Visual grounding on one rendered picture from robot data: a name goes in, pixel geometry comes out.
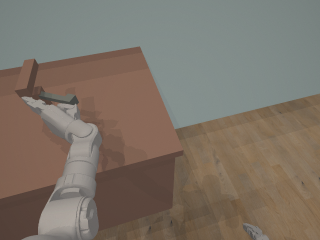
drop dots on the tap lever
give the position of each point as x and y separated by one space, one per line
70 99

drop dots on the counter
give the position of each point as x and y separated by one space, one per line
116 92

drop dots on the robot left upper arm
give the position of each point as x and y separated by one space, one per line
68 219

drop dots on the left robot hand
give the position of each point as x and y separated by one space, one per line
57 118

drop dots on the right robot hand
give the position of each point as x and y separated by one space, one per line
254 232

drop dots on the left robot forearm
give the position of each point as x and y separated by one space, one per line
78 177

